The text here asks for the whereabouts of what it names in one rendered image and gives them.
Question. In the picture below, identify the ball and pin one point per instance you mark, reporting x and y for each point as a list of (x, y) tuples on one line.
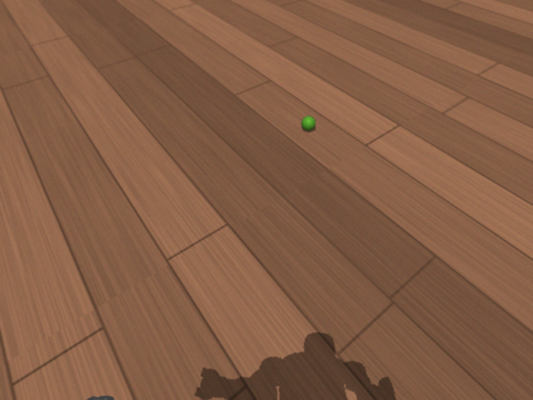
[(308, 123)]

